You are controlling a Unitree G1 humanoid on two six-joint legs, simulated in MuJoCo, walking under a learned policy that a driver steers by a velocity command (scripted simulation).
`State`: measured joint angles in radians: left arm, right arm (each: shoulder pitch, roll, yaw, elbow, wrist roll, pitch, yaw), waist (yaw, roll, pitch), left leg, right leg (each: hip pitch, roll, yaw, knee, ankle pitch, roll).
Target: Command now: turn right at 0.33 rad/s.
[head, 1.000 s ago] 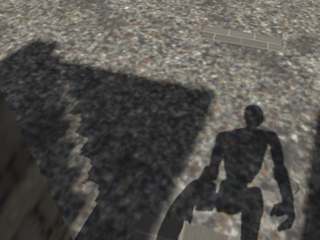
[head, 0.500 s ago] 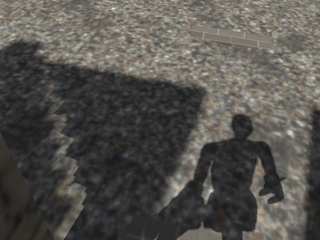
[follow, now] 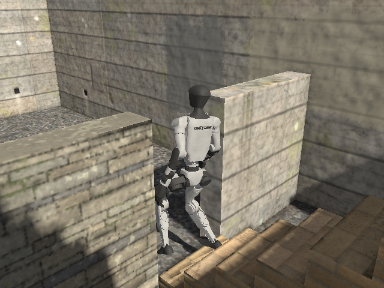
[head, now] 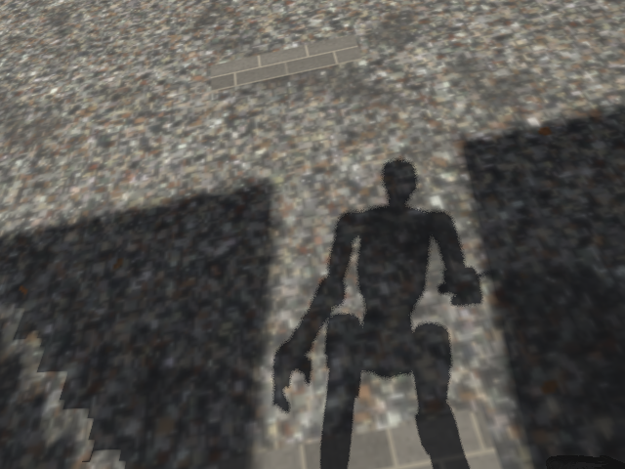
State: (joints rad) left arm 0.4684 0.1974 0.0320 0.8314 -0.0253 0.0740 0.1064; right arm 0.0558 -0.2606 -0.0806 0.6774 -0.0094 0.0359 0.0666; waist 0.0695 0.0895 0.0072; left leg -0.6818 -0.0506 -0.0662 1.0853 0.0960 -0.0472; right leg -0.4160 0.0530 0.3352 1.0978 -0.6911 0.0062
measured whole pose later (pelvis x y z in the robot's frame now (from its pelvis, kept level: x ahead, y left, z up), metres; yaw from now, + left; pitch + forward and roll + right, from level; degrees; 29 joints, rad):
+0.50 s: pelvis +0.10 +0.09 -0.13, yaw -3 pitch -1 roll +1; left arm 0.21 0.11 0.01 0.79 -0.04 0.04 0.04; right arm 0.60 -0.07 -0.04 1.01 -0.01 0.01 -0.03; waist -0.06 -0.07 0.02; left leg -0.14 -0.01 -0.01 0.52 -0.36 0.00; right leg -0.52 -0.02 0.09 0.81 -0.19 0.07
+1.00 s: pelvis +0.17 +0.04 -0.13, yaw -1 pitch -1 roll +0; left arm 0.12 0.19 0.07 1.00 -0.02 0.04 -0.01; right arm 0.34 -0.20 -0.10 0.87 -0.01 0.01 -0.03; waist -0.01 0.02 0.03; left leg 0.01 0.07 -0.02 0.39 -0.40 -0.08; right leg -0.27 0.05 0.02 0.57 -0.28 -0.04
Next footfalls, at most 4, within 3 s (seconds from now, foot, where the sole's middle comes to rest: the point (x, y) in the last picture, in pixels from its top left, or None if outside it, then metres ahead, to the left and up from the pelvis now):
0.20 left None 0.10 0.21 -0.90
0.54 right None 0.22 -0.06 -0.90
1.96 right None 0.52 -0.12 -0.90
2.52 left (337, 366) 0.81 0.17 -0.90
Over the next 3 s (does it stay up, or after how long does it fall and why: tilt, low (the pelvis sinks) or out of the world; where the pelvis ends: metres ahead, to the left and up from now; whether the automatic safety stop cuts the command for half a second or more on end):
stays up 0.91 0.10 -0.13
